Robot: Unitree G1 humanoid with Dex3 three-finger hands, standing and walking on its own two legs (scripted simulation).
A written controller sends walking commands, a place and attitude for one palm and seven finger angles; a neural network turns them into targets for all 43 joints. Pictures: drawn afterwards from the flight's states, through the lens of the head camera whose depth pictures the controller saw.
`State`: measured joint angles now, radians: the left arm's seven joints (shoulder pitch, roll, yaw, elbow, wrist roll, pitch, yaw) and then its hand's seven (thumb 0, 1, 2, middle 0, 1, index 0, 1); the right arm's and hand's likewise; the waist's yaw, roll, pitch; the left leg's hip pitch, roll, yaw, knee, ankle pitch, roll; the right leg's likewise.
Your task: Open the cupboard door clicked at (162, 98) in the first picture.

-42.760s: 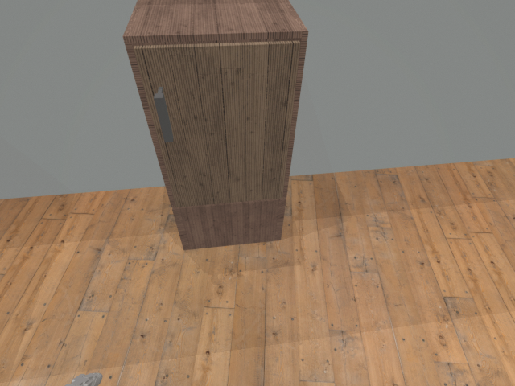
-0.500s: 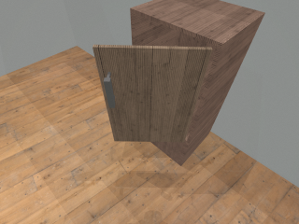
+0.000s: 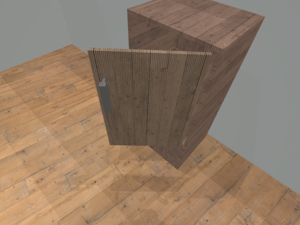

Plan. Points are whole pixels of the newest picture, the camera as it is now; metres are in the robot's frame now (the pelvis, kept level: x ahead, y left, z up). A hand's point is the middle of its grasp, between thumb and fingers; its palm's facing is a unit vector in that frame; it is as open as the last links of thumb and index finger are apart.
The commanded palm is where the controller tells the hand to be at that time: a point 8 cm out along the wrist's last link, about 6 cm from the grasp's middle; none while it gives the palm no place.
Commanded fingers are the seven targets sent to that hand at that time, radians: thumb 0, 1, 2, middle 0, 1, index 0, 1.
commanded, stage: raise the hand with hooked fingers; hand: left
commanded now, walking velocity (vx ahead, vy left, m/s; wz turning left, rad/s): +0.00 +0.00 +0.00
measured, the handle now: (106, 94) +0.56 +0.20 -0.01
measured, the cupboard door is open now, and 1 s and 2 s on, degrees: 42 42 42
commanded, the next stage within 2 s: none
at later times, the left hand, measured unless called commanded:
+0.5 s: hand out of the picture +0.13 +0.18 -0.07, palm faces +0.24 -0.97 -0.08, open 9.1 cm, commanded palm +0.13 +0.23 -0.05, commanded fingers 0.00 0.27 0.63 -0.25 -0.70 -0.25 -0.70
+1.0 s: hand (71, 195) +0.20 +0.22 -0.04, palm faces +0.06 -1.00 -0.06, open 12.2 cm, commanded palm +0.17 +0.28 -0.03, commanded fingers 0.00 -0.31 0.38 -0.29 -1.08 -0.29 -1.08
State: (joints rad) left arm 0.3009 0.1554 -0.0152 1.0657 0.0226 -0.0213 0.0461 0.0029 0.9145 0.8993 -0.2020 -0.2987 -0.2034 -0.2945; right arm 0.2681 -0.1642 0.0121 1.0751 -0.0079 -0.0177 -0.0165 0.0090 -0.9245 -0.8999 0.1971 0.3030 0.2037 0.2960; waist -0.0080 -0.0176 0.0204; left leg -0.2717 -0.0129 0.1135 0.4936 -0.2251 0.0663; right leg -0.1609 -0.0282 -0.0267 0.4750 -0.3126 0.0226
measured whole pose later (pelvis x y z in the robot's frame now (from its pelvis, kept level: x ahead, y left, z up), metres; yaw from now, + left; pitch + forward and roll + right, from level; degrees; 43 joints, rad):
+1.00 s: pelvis -0.03 -0.02 -0.08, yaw +2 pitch +15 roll -2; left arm 0.26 0.30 0.33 0.23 -0.36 -0.47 -0.42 0.00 -0.09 0.48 -0.27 -0.94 -0.27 -0.93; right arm 0.29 -0.28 -0.04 0.63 0.04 -0.20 -0.07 0.01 -0.91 -0.90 0.20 0.30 0.21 0.30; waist -0.02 0.03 -0.14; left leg -0.94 0.04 0.03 1.11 -0.44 0.04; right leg -0.82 0.02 -0.09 1.09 -0.54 -0.03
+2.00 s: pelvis -0.02 +0.00 -0.06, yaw +2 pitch +13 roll -4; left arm 0.01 0.41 0.41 0.39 -0.35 -0.34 -0.47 -0.02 -0.50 0.30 -0.30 -1.20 -0.30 -1.20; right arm 0.30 -0.28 0.03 0.54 0.04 -0.16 -0.05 0.01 -0.91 -0.90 0.20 0.30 0.21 0.30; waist -0.02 0.02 -0.11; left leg -0.83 0.03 0.03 1.01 -0.41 0.06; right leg -0.70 0.02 -0.08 0.95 -0.48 -0.01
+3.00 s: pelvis -0.01 -0.01 -0.07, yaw +1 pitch +18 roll -4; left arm -0.50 0.50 0.45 0.87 -0.22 -0.36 -0.44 -0.02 -0.50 0.30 -0.30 -1.20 -0.30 -1.20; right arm 0.33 -0.27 0.03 0.61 0.03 -0.06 -0.05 0.01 -0.91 -0.90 0.20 0.30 0.21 0.30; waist -0.09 0.01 -0.13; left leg -0.96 0.04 0.04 1.07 -0.44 0.06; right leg -0.83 0.03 -0.07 1.02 -0.51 -0.01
